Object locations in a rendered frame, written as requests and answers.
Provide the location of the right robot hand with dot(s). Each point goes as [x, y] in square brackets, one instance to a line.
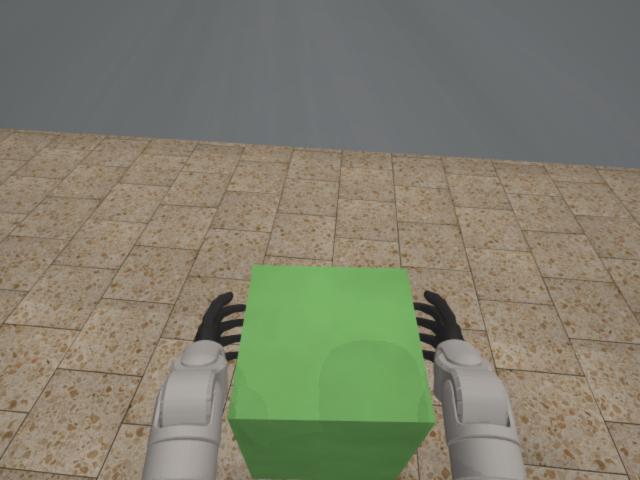
[444, 326]

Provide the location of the right robot forearm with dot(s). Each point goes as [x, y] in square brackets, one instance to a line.
[480, 429]

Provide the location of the left robot forearm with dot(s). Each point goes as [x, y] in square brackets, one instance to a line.
[185, 432]

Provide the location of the carton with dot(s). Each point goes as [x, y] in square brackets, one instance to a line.
[330, 380]

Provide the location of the left robot hand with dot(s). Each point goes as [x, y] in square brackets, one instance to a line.
[211, 327]

